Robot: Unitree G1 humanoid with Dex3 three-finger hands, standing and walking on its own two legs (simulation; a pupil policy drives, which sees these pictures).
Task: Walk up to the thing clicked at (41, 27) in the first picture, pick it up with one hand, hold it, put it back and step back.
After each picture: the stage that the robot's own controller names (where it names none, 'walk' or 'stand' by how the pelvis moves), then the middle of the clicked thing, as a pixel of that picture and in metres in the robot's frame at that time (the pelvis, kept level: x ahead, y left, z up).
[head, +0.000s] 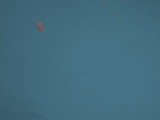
stand; (40, 27) +1.75 +0.57 -0.72
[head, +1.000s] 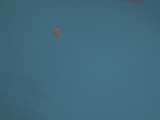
walk; (58, 33) +1.66 +0.27 -0.69
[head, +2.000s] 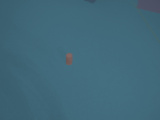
walk; (69, 59) +1.08 +0.11 -0.70
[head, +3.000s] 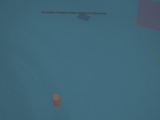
walk; (56, 100) +0.65 +0.18 -0.71
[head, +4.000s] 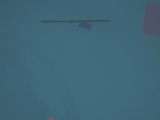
stand; out of the picture +0.46 +0.23 -0.71
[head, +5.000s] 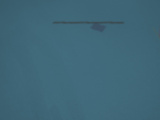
stand; out of the picture +0.38 +0.17 -0.71
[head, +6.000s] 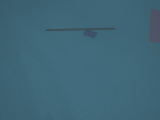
stand; out of the picture +0.36 +0.19 -0.72
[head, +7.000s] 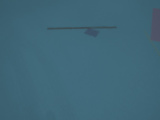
stand; out of the picture +0.38 +0.19 -0.73
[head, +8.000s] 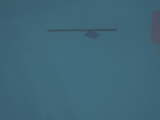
stand; out of the picture +0.37 +0.19 -0.73
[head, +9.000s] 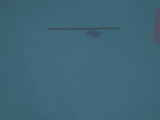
stand; out of the picture +0.37 +0.19 -0.73
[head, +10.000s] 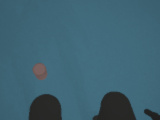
go down; (40, 72) +0.45 +0.18 -0.41
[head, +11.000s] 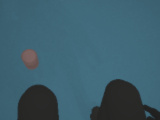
go down; (30, 59) +0.47 +0.20 -0.32
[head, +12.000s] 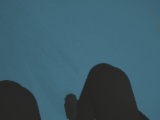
close in; out of the picture +0.46 +0.24 -0.24
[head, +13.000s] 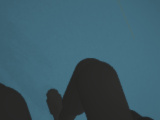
close; out of the picture +0.46 +0.26 -0.23
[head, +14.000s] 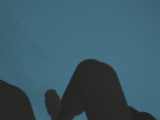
lift; out of the picture +0.44 +0.24 -0.24
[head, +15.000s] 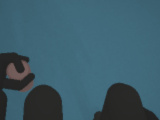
lift; (21, 77) +0.35 +0.22 -0.11
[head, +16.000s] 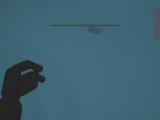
close; out of the picture +0.31 +0.25 -0.68
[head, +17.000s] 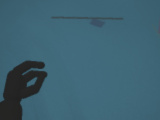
close; out of the picture +0.31 +0.26 -0.70
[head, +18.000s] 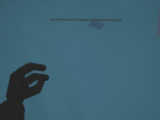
hold; out of the picture +0.31 +0.26 -0.71
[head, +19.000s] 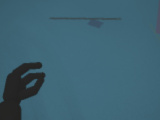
stand; out of the picture +0.32 +0.25 -0.70
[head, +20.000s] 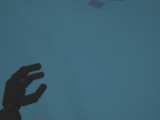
stand; out of the picture +0.34 +0.25 -0.65
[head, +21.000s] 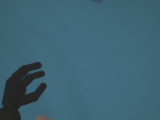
stand; out of the picture +0.34 +0.25 -0.63
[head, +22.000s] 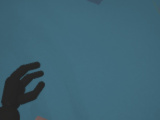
stand; out of the picture +0.34 +0.25 -0.64
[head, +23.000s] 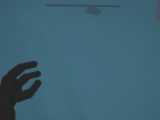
stand; out of the picture +0.34 +0.25 -0.67
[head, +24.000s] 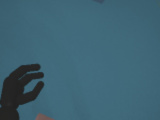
stand; out of the picture +0.35 +0.25 -0.63
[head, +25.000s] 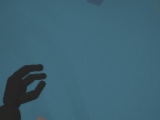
stand; out of the picture +0.34 +0.25 -0.65
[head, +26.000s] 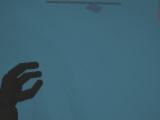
stand; out of the picture +0.34 +0.25 -0.66
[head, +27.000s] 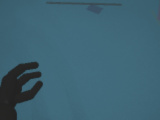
stand; out of the picture +0.35 +0.25 -0.66
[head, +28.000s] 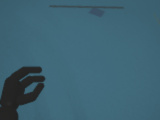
close; out of the picture +0.34 +0.25 -0.68
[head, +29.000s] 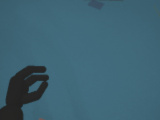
close; out of the picture +0.35 +0.25 -0.65
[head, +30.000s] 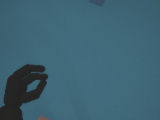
close; out of the picture +0.35 +0.25 -0.65
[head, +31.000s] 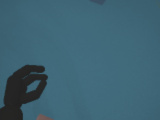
close; out of the picture +0.35 +0.25 -0.63
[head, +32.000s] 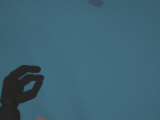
close; out of the picture +0.35 +0.25 -0.64
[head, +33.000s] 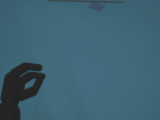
close; out of the picture +0.35 +0.25 -0.66
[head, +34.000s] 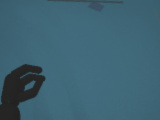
close; out of the picture +0.34 +0.24 -0.66
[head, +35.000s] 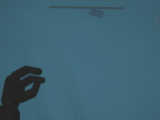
close; out of the picture +0.34 +0.25 -0.68
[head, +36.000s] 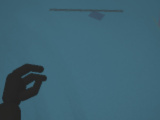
close; out of the picture +0.34 +0.24 -0.68
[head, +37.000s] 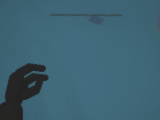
close; out of the picture +0.34 +0.25 -0.69
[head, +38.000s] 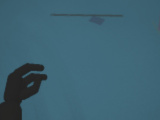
close; out of the picture +0.34 +0.25 -0.70
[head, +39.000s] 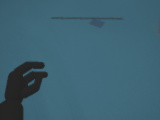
close; out of the picture +0.34 +0.25 -0.70
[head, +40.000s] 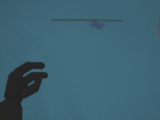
close; out of the picture +0.34 +0.24 -0.70
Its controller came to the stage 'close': yes
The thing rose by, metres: 0.25
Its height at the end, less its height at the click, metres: -0.02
